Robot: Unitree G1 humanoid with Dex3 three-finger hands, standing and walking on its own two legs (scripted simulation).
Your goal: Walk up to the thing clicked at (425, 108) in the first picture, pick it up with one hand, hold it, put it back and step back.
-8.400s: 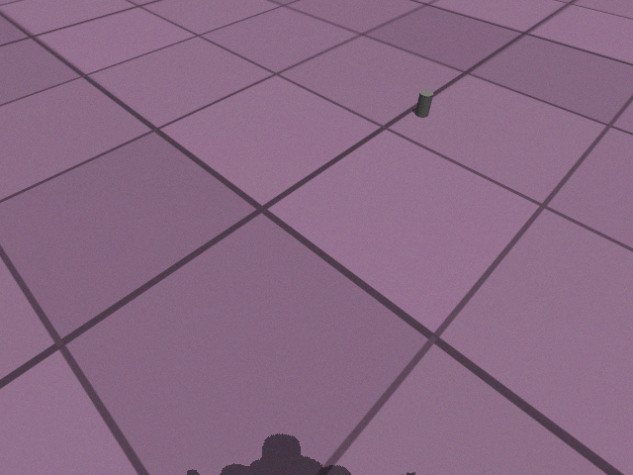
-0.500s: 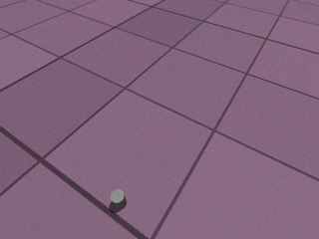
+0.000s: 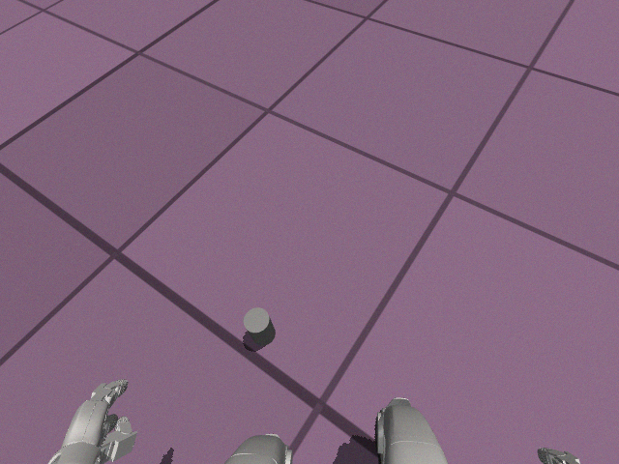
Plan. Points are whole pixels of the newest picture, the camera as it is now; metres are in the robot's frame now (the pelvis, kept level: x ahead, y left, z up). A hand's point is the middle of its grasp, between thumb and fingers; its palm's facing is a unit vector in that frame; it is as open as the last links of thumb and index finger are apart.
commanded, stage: walk up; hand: left
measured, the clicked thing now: (260, 327) +0.49 +0.21 -0.67
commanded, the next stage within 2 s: stand in 0.88 s
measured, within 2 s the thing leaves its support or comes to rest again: neither
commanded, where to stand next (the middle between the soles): +0.10 -0.01 m, yaw -7 degrees
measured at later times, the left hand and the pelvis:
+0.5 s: hand out of the picture +0.10 +0.24 -0.11, palm faces -0.12 -0.90 -0.43, open 7.4 cm; pelvis +0.02 -0.04 +0.02, yaw -5 degrees
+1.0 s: hand (127, 443) +0.15 +0.28 -0.13, palm faces -0.09 -0.90 -0.42, open 7.4 cm; pelvis +0.02 +0.01 +0.01, yaw -4 degrees
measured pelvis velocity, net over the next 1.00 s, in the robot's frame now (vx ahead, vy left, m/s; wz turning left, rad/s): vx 0.02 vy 0.01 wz -0.07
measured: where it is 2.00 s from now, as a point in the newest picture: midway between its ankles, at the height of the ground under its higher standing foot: outside the picture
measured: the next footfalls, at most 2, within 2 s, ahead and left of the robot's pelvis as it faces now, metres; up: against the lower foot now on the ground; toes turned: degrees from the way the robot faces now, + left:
left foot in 0.02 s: +0.01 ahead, +0.14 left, +0.00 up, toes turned -3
right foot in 0.42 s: +0.08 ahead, -0.17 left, +0.00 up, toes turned -6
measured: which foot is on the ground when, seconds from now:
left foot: up 0.00-0.00, down 0.02-0.44, up 0.46-0.84, down 0.86-1.00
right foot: down 0.00-0.04, up 0.06-0.40, down 0.42-0.88, up 0.90-1.00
